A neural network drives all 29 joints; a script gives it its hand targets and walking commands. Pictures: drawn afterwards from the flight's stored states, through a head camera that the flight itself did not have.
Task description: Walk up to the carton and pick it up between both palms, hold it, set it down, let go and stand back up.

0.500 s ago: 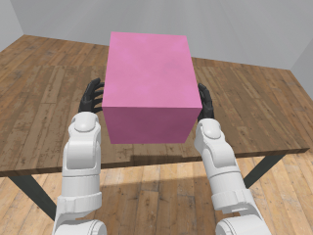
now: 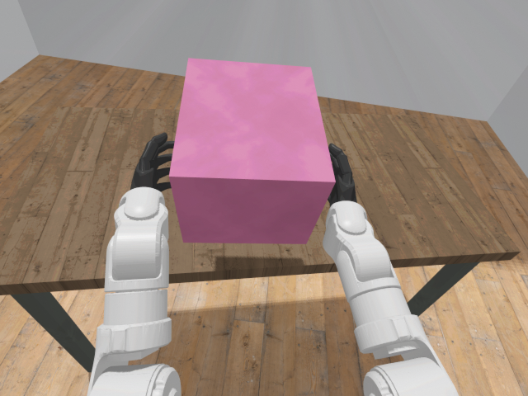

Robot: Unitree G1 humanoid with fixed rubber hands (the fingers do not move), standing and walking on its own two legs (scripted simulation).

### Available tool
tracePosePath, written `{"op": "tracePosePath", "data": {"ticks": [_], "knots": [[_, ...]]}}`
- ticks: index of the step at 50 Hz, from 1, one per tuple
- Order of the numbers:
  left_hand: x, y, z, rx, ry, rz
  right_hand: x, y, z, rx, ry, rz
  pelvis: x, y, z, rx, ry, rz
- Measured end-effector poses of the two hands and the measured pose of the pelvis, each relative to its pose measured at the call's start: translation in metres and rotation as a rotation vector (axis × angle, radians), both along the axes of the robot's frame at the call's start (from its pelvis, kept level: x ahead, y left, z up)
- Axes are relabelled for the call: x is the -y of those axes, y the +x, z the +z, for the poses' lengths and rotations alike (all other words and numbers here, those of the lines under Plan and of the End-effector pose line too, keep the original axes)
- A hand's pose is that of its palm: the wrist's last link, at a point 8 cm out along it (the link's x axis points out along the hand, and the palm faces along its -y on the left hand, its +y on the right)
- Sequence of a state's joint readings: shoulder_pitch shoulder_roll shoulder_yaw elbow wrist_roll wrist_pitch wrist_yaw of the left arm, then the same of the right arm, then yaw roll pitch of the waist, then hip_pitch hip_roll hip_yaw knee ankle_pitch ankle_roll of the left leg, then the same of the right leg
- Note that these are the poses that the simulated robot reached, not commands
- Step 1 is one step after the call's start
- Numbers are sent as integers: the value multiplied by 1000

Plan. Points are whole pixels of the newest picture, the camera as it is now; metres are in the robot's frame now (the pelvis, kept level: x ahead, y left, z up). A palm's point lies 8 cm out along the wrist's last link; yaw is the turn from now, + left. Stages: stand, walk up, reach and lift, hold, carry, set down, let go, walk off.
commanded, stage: hold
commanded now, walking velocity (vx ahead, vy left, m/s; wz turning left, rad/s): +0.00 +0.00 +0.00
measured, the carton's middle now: (248, 152) +0.42 +0.01 +0.17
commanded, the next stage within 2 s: none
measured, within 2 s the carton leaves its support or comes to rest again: neither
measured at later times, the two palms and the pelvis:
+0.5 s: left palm (147, 186) +0.35 +0.15 +0.16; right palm (343, 194) +0.35 -0.13 +0.15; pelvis +0.00 +0.01 +0.00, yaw +0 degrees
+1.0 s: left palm (146, 187) +0.35 +0.15 +0.15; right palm (340, 189) +0.36 -0.12 +0.15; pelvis +0.00 -0.01 +0.00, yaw +0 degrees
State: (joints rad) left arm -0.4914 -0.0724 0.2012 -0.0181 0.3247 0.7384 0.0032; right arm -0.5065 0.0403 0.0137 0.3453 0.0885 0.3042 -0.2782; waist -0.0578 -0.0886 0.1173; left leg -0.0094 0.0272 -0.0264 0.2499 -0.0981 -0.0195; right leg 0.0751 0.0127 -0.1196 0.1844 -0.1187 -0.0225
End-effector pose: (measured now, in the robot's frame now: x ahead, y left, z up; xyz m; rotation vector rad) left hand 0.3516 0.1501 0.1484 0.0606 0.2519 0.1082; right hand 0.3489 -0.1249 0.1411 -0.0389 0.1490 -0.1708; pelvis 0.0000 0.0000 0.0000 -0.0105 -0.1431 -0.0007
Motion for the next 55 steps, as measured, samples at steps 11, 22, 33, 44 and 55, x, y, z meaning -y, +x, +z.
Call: {"op": "tracePosePath", "data": {"ticks": [11,22,33,44,55], "knots": [[-12,-8,12,47,25,37,-14,-1,15,48,9,12,-4,-1,-1,9,-5,6],[-6,-5,11,28,36,-4,-6,0,11,35,36,3,-8,-5,0,-8,-8,5],[17,2,1,5,31,-43,18,-2,-3,16,24,-20,-6,-3,0,-23,-4,-7],[9,2,0,39,12,-2,8,3,3,43,12,-5,6,2,0,-37,1,-8],[-11,-5,0,11,-4,24,-11,4,7,17,11,24,6,5,0,-3,2,21]]}}
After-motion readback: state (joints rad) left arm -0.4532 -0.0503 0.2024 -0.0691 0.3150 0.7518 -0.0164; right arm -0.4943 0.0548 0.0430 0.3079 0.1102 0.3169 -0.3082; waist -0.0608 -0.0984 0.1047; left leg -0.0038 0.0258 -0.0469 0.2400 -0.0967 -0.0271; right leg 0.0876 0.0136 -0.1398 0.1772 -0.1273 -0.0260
